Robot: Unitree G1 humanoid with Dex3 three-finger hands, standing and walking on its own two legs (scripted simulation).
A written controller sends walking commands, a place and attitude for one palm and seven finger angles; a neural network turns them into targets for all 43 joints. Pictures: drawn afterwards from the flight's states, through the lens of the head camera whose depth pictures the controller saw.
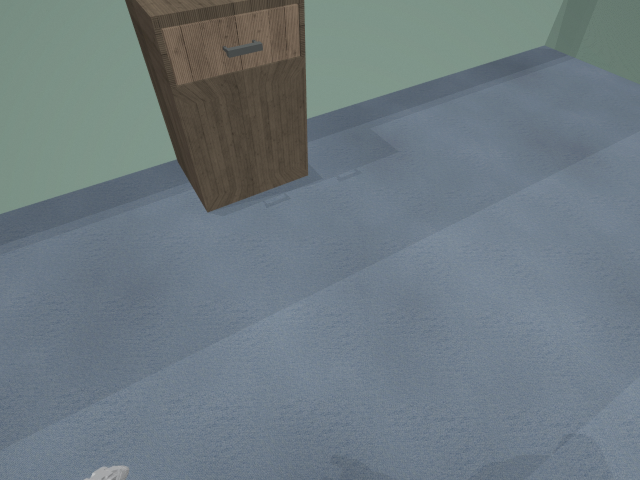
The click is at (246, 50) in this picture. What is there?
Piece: drawer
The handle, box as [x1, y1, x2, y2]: [223, 40, 262, 57]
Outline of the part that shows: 262,44 259,41 257,42 255,40 252,40 251,43 230,48 223,46 223,49 226,52 226,54 230,57 261,50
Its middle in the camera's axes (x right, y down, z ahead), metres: -0.28 -0.67 +1.35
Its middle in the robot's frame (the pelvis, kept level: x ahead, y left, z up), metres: +1.44 +0.35 -0.07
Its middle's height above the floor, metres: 0.69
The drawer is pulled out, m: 0.00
